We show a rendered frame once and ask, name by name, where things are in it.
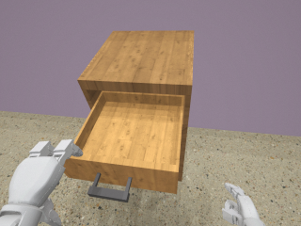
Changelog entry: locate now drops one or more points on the handle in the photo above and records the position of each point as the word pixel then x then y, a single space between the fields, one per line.
pixel 109 193

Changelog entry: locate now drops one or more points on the robot left hand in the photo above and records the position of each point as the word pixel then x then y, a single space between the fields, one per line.
pixel 37 176

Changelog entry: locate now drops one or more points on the cabinet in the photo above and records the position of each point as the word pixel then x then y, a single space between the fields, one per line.
pixel 144 61

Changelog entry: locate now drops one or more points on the drawer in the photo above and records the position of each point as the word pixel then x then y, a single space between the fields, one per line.
pixel 131 134

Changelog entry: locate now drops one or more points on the robot right hand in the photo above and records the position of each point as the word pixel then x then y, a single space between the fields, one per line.
pixel 236 213

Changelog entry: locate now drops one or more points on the robot left forearm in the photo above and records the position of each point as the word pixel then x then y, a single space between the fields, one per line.
pixel 20 214

